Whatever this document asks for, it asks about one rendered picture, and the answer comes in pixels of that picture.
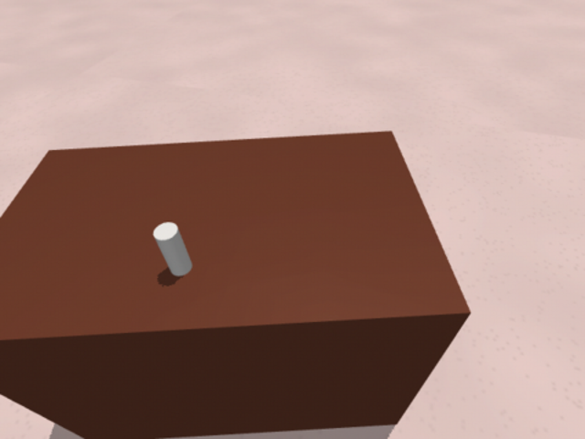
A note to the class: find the can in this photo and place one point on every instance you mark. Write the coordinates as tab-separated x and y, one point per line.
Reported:
173	248

